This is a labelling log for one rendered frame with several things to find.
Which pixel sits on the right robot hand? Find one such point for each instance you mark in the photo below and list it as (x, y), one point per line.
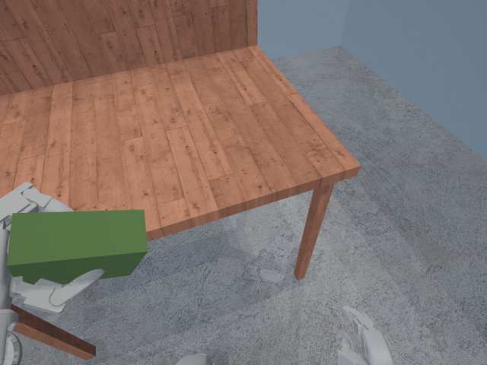
(372, 349)

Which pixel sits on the left robot hand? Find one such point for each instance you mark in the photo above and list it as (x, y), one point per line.
(45, 295)

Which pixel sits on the left robot forearm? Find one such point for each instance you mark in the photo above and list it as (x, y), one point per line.
(10, 345)

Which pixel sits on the sponge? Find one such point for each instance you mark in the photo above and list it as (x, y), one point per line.
(61, 246)

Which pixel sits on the table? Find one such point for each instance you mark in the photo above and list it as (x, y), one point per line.
(166, 106)

